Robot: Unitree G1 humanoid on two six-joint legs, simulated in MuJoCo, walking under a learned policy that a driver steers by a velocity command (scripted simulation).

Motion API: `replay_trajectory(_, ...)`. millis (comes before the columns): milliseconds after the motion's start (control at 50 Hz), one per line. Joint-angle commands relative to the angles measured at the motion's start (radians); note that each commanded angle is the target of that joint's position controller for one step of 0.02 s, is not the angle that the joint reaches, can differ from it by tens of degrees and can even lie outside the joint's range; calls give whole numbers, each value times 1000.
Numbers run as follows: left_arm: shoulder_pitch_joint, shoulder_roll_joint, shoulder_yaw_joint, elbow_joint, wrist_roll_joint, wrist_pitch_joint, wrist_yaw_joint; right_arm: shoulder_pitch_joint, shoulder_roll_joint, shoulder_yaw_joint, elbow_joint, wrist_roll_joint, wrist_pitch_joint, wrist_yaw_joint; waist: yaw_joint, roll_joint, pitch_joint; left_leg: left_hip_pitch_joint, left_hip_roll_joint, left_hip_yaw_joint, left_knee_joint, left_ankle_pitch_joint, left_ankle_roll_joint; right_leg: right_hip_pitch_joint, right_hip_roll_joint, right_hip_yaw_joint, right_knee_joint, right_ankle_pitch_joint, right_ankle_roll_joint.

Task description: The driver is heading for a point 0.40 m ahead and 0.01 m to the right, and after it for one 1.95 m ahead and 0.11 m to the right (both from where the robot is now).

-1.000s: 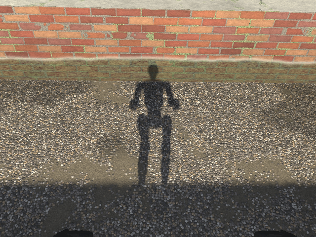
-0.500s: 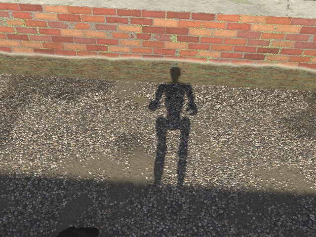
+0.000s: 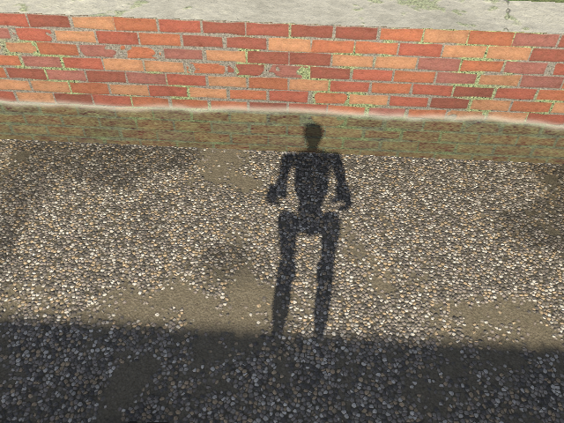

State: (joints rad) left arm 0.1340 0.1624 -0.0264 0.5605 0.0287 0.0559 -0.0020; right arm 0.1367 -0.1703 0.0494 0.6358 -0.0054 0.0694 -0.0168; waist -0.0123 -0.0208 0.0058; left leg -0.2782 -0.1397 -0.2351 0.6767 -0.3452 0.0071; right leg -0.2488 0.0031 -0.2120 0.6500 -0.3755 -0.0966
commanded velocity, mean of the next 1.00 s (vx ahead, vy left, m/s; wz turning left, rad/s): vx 0.50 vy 0.00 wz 0.01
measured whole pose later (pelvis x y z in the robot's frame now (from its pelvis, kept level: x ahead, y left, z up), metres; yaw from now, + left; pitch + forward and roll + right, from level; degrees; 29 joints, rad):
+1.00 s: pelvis +0.01 +0.00 +0.00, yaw +0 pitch -2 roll +0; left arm 0.17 0.17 -0.04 0.55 0.03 0.04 -0.02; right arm 0.09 -0.17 0.06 0.64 -0.01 0.07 -0.01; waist 0.00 -0.01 -0.01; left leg -0.28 -0.12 -0.18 0.69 -0.36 0.02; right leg -0.25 -0.01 -0.22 0.66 -0.39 -0.09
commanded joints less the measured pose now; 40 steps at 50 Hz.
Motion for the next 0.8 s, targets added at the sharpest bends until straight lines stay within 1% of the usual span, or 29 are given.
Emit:
replay_trajectory(20, -82, 67, 18, -100, -1, -15, 1, -76, -75, -19, -83, -1, -17, -4, 2, 3, -61, -174, 58, 18, -88, 164, 39, 187, -133, 134, -130, 182, 54)
replay_trajectory(80, -80, 67, 18, -102, -1, -13, 1, -80, -74, -17, -80, -1, -17, -5, 3, 3, -61, -167, 59, 22, -84, 170, 38, 184, -132, 133, -129, 194, 54)
replay_trajectory(100, -62, 78, 17, -94, 1, -19, -4, -91, -77, -18, -83, 1, -17, -4, 6, -6, -68, -174, 72, 17, -83, 175, 43, 192, -132, 130, -126, 191, 56)
replay_trajectory(140, -62, 73, 15, -95, 0, -24, -8, -94, -81, -18, -81, 2, -16, -4, 6, 0, -68, -177, 73, 19, -81, 175, 41, 197, -134, 132, -124, 204, 53)
replay_trajectory(340, -53, 78, 11, -99, -1, -26, -8, -108, -79, -16, -75, 1, -14, -5, 3, 9, -69, -157, 74, 33, -70, 176, 39, 178, -135, 131, -124, 232, 51)
replay_trajectory(360, -27, 89, 17, -80, -9, -27, 3, -111, -76, -18, -77, -4, -6, -12, 1, 0, -82, -162, 84, 49, -60, 197, 48, 212, -151, 132, -114, 297, 50)
replay_trajectory(400, -20, 89, 18, -77, -9, -27, 8, -104, -75, -19, -73, -3, -2, -16, 0, -2, -85, -164, 85, 63, -53, 183, 46, 219, -163, 134, -110, 340, 43)
replay_trajectory(480, -30, 84, 16, -80, -6, -22, 7, -118, -73, -17, -74, -1, 2, -13, -1, 2, -71, -150, 88, 64, -54, 208, 48, 184, -149, 120, -110, 289, 43)
replay_trajectory(620, -26, 80, 13, -82, -3, -21, 5, -131, -74, -15, -77, -2, 3, -14, 3, 19, -69, -148, 93, 50, -64, 235, 55, 167, -134, 113, -106, 206, 47)
replay_trajectory(640, -49, 68, 6, -100, 5, -21, -5, -130, -77, -12, -75, 2, -4, -8, 6, 30, -58, -143, 85, 31, -75, 207, 47, 132, -118, 113, -113, 142, 49)
replay_trajectory(680, -49, 67, 4, -103, 5, -22, -12, -139, -77, -10, -80, 1, -8, -4, 9, 34, -55, -148, 88, 14, -86, 199, 51, 127, -109, 115, -115, 103, 53)
replay_trajectory(800, -37, 69, 3, -105, 4, -30, -13, -141, -77, -9, -84, -1, -12, -3, 11, 24, -63, -155, 84, 20, -93, 173, 47, 143, -120, 125, -121, 105, 50)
